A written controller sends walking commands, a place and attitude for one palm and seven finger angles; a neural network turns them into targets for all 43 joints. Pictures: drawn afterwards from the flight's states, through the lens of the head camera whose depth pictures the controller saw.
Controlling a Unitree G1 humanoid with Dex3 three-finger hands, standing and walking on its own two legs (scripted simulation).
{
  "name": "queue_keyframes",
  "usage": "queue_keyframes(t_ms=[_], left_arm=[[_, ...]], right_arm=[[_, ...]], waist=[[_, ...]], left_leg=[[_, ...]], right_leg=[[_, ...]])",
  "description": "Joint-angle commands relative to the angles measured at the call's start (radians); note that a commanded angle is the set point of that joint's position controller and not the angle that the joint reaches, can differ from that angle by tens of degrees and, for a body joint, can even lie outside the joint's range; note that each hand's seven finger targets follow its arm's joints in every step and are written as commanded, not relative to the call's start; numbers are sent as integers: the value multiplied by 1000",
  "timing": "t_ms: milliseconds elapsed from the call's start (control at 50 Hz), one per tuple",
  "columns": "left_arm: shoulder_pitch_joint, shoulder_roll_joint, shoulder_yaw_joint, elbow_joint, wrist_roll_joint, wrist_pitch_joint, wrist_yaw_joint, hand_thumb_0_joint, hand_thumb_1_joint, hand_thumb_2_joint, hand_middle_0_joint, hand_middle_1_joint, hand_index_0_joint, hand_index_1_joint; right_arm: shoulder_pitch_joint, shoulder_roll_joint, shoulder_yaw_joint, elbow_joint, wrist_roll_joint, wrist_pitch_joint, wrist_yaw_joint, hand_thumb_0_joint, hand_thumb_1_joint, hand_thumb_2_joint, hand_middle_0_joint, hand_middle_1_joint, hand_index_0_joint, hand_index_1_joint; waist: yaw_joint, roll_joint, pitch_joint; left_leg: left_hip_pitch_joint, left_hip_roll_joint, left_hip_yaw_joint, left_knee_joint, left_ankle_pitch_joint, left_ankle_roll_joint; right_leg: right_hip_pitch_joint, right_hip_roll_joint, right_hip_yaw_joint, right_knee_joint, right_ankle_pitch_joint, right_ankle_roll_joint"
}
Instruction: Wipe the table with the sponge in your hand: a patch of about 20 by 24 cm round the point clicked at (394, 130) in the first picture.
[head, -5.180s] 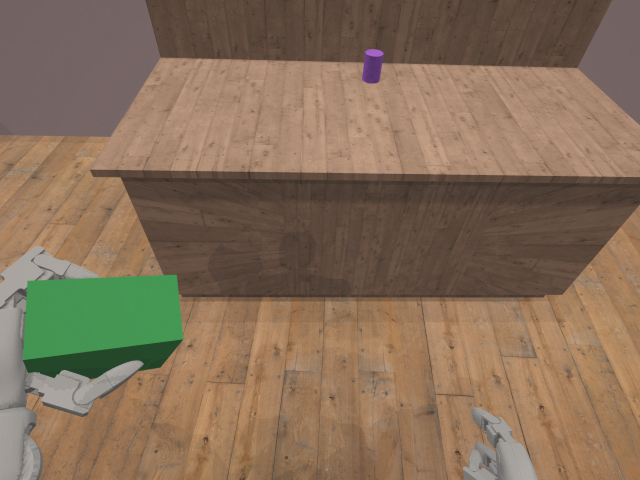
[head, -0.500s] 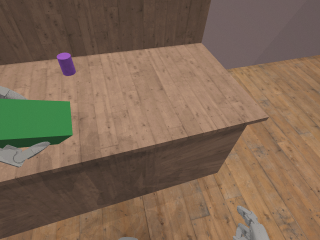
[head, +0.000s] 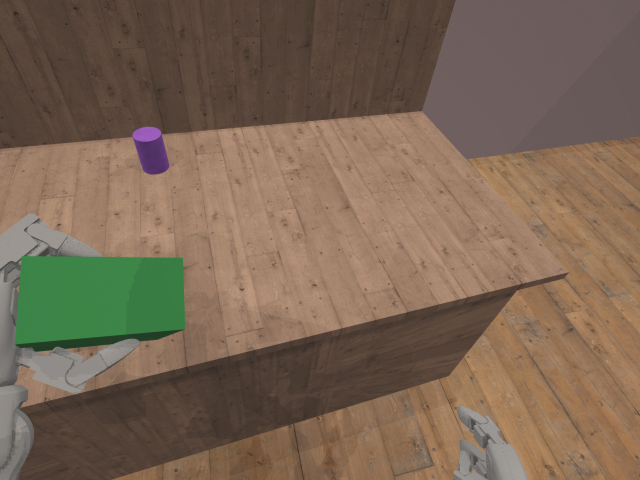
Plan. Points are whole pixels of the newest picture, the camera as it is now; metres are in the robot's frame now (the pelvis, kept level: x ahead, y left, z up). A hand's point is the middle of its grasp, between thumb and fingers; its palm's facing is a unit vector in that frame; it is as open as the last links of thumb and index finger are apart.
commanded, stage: shuffle to correct the standing spot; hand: left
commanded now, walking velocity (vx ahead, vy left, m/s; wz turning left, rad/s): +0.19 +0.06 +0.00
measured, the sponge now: (125, 305) +0.22 +0.22 +0.16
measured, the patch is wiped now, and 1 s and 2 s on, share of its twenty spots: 0.00 0.00 0.00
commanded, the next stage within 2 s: come to a stop and stand still in 1.70 s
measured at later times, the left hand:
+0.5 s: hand (152, 241) +0.30 +0.22 +0.17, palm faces +0.35 -0.84 -0.42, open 10.4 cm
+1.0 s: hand (123, 234) +0.29 +0.25 +0.18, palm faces +0.30 -0.83 -0.46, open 10.3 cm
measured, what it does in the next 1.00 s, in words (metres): steps on the spot: left foot, then right foot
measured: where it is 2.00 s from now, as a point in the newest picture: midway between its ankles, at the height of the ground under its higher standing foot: outside the picture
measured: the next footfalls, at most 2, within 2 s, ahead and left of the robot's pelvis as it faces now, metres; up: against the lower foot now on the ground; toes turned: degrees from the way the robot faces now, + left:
left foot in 0.66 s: +0.21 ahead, +0.12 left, +0.00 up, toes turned -3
right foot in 0.86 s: +0.10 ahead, -0.02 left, +0.00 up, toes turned -1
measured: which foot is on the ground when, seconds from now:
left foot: down 0.00-0.46, up 0.48-0.64, down 0.66-0.86, up 0.88-1.00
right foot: down 0.00-0.68, up 0.70-0.84, down 0.86-1.00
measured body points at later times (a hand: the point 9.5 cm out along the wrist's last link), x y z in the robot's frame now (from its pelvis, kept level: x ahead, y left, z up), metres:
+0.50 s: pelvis +0.07 -0.02 -0.01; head +0.09 -0.01 +0.44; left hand +0.27 +0.27 +0.19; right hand +0.24 -0.25 -0.09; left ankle +0.04 +0.05 -0.70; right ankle +0.02 -0.14 -0.74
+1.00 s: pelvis +0.08 +0.02 +0.00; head +0.09 +0.02 +0.45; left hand +0.27 +0.29 +0.20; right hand +0.21 -0.21 -0.10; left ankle +0.08 +0.14 -0.64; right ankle +0.08 -0.08 -0.74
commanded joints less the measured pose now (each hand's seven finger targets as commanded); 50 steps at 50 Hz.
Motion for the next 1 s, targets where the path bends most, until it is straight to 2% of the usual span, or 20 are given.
queue_keyframes(t_ms=[0, 100, 220, 340, 400, 440, 460, 480, 540, 600, 640, 660, 700, 800, 820, 840, 860, 900, 920, 980], left_arm=[[-177, 185, 85, -184, -6, -40, 16, 0, 100, 1300, -1200, -1600, -1200, -1600], [-177, 234, 115, -268, -14, -51, 20, 0, 100, 1300, -1200, -1600, -1200, -1600], [-11, 217, 139, -302, -42, -44, 26, 0, 100, 1300, -1200, -1600, -1200, -1600], [-6, 212, 144, -286, -50, -27, 14, 0, 100, 1300, -1200, -1600, -1200, -1600], [-33, 224, 166, -234, -48, -12, 13, 0, 100, 1300, -1200, -1600, -1200, -1600], [-24, 228, 165, -216, -67, -16, 19, 0, 100, 1300, -1200, -1600, -1200, -1600], [-27, 206, 152, -213, -70, -41, 29, 0, 100, 1300, -1200, -1600, -1200, -1600], [-3, 213, 169, -233, -70, -47, 38, 0, 100, 1300, -1200, -1600, -1200, -1600], [15, 196, 142, -297, -56, -56, 28, 0, 100, 1300, -1200, -1600, -1200, -1600], [-54, 202, 131, -365, -42, -52, 36, 0, 100, 1300, -1200, -1600, -1200, -1600], [-73, 211, 129, -367, -32, -52, 32, 0, 100, 1300, -1200, -1600, -1200, -1600], [-81, 225, 139, -362, -24, -54, 28, 0, 100, 1300, -1200, -1600, -1200, -1600], [-90, 276, 195, -285, -26, -37, 28, 0, 100, 1300, -1200, -1600, -1200, -1600], [90, 264, 234, -274, -40, -43, 4, 0, 100, 1300, -1200, -1600, -1200, -1600], [130, 236, 199, -278, -45, -40, -5, 0, 100, 1300, -1200, -1600, -1200, -1600], [138, 273, 227, -282, -48, -26, -5, 0, 100, 1300, -1200, -1600, -1200, -1600], [82, 264, 227, -280, -70, -1, 4, 0, 100, 1300, -1200, -1600, -1200, -1600], [54, 202, 176, -272, -71, 18, 0, 0, 100, 1300, -1200, -1600, -1200, -1600], [61, 205, 180, -252, -73, 17, 4, 0, 100, 1300, -1200, -1600, -1200, -1600], [13, 205, 161, -189, -43, 2, 26, 0, 100, 1300, -1200, -1600, -1200, -1600]], right_arm=[[-96, -147, -61, -145, 10, -36, -26, 0, -900, -900, 200, 300, 200, 300], [-120, -140, -52, -162, 14, -27, -25, 0, -900, -900, 200, 300, 200, 300], [-108, -138, -65, -175, 31, -2, -11, 0, -900, -900, 200, 300, 200, 300], [-91, -138, -65, -183, 21, 27, -18, 0, -900, -900, 200, 300, 200, 300], [-120, -137, -62, -194, 34, 36, -24, 0, -900, -900, 200, 300, 200, 300], [-127, -150, -85, -204, 48, 27, -25, 0, -900, -900, 200, 300, 200, 300], [-108, -159, -81, -197, 45, 22, -20, 0, -900, -900, 200, 300, 200, 300], [-111, -167, -83, -192, 42, 22, -20, 0, -900, -900, 200, 300, 200, 300], [-125, -116, -56, -183, 38, 45, -1, 0, -900, -900, 200, 300, 200, 300], [-156, -110, -70, -154, 30, 4, -33, 0, -900, -900, 200, 300, 200, 300], [-127, -142, -93, -170, 27, 3, -52, 0, -900, -900, 200, 300, 200, 300], [-118, -159, -99, -186, 22, 7, -50, 0, -900, -900, 200, 300, 200, 300], [-151, -123, -93, -176, 20, -2, -50, 0, -900, -900, 200, 300, 200, 300], [-125, -128, -74, -175, 47, -8, -31, 0, -900, -900, 200, 300, 200, 300], [-118, -105, -61, -185, 43, 5, -29, 0, -900, -900, 200, 300, 200, 300], [-113, -106, -69, -193, 40, 19, -25, 0, -900, -900, 200, 300, 200, 300], [-105, -133, -66, -179, 31, 20, -32, 0, -900, -900, 200, 300, 200, 300], [-111, -153, -85, -177, 50, 7, -26, 0, -900, -900, 200, 300, 200, 300], [-110, -130, -64, -162, 42, 6, -33, 0, -900, -900, 200, 300, 200, 300], [-94, -104, -52, -119, 29, 3, -49, 0, -900, -900, 200, 300, 200, 300]], waist=[[-39, 161, -40], [-30, 135, -147], [-30, 89, -215], [-59, 240, -135], [-32, 55, -163], [-10, -276, -177], [-14, -249, -133], [-10, -132, -109], [-42, 26, -40], [-56, 32, -116], [-58, 182, -172], [-51, 309, -190], [-36, 264, -89], [-7, 161, -186], [-18, 6, -169], [-30, -232, -143], [-38, -262, -100], [-62, -207, -51], [-69, -144, -43], [-64, -83, -102]], left_leg=[[10, 171, -219, -259, -259, -50], [136, 135, -140, -79, 342, -90], [63, 93, -67, 99, 468, -108], [296, 194, -180, -40, 627, -65], [-20, 138, -49, 150, 547, -80], [-371, -2, 31, 628, 83, -85], [-531, 15, -33, 754, -240, -76], [-568, 89, -159, 739, -274, -65], [-272, 141, -106, 356, -159, -45], [191, 18, 82, 43, 239, -62], [342, 148, -103, -33, 428, 10], [296, 280, -284, -127, 468, 100], [79, 327, -381, -203, 414, 186], [-234, 171, -92, -25, -80, 30], [-286, 84, -40, 139, -214, -21], [-340, -10, 14, 482, -243, -72], [-384, 13, -7, 730, -215, -98], [-460, 62, -90, 881, -153, -105], [-480, 102, -107, 873, -153, -100], [-209, 111, -36, 375, -124, -73]], right_leg=[[-33, 28, -52, 33, -8, -8], [33, -6, -50, 33, 216, -29], [139, -63, 32, 121, 426, -82], [-178, 35, -77, 184, 14, -14], [232, -11, -44, -23, 408, -53], [433, -288, 344, -49, 823, -237], [466, -381, 398, -53, 858, -281], [425, -409, 404, -42, 786, -261], [86, -308, 169, -63, 618, -150], [-75, -143, -20, 66, 494, -59], [-204, -68, -25, 363, 244, -11], [-251, -12, -32, 564, -128, 9], [-250, 1, -2, 690, -245, 24], [181, -48, -67, 40, 32, 2], [188, -110, 33, -112, 52, -34], [91, -314, 393, -279, -122, -135], [-28, -443, 514, -333, -184, -205], [-67, -423, 497, -300, -47, -246], [-51, -397, 387, -245, 39, -234], [-85, -261, 86, -121, 268, -125]])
